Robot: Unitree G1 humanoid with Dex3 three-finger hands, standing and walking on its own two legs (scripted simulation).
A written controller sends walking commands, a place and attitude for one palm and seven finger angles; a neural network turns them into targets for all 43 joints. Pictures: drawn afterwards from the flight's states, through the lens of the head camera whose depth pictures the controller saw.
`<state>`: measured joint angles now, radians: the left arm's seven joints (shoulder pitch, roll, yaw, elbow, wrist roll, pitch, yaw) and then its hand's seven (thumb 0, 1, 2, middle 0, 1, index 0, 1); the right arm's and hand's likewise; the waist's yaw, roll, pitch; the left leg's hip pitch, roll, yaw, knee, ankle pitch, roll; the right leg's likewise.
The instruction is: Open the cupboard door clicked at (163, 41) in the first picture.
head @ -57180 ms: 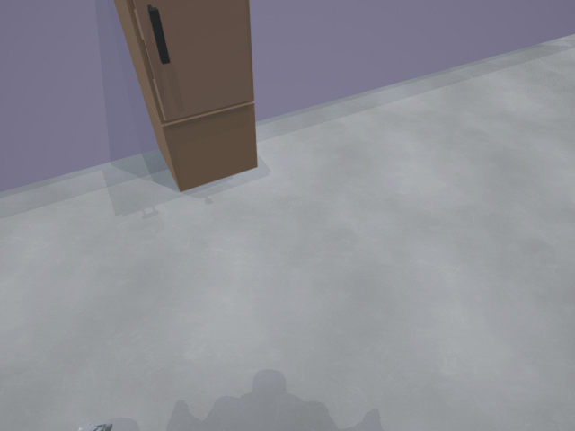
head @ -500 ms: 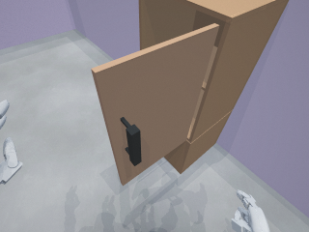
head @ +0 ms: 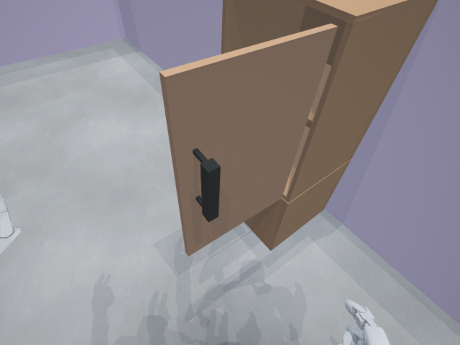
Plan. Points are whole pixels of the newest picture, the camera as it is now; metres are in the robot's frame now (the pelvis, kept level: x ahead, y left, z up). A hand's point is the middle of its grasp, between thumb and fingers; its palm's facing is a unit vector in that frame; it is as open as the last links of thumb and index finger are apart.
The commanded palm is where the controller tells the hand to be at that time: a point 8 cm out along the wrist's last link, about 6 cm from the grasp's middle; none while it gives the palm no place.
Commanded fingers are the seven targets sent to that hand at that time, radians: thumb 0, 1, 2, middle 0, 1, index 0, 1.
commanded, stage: step back with the hand held close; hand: left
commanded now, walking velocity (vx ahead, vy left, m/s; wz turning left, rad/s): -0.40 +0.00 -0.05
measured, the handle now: (204, 185) +0.42 +0.08 +0.01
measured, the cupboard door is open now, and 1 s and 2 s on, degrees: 88 88 88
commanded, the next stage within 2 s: stop stepping back and stand still in 0.42 s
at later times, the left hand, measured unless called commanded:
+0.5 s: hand out of the picture +0.10 +0.30 +0.19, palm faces +0.46 -0.77 -0.45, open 7.4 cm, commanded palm +0.05 +0.31 +0.19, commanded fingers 0.00 0.90 0.90 -0.20 -0.30 -0.20 -0.30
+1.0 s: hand out of the picture +0.03 +0.26 +0.18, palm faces +0.38 -0.83 -0.41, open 7.4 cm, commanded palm -0.04 +0.29 +0.19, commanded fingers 0.00 0.90 0.90 -0.20 -0.30 -0.20 -0.30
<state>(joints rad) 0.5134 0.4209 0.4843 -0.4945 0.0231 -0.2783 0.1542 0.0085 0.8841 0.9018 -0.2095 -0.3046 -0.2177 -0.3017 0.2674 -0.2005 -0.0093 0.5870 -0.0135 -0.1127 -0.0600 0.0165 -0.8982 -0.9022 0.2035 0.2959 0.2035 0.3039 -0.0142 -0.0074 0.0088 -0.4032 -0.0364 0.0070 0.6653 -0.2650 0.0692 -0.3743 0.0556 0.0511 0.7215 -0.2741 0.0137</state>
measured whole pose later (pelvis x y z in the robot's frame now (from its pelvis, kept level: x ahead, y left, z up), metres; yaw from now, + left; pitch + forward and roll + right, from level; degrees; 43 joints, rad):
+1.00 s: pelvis -0.21 +0.01 +0.01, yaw -6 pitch -1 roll +0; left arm 0.48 0.42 0.44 -0.42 -0.04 -0.16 0.16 0.01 0.89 0.90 -0.20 -0.30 -0.21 -0.30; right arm 0.28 -0.20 0.01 0.68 -0.01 -0.15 -0.07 0.02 -0.90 -0.90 0.20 0.30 0.20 0.30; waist -0.05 -0.04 -0.04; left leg -0.36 -0.03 0.05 0.49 -0.12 0.05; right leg -0.25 0.03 -0.05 0.78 -0.53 -0.03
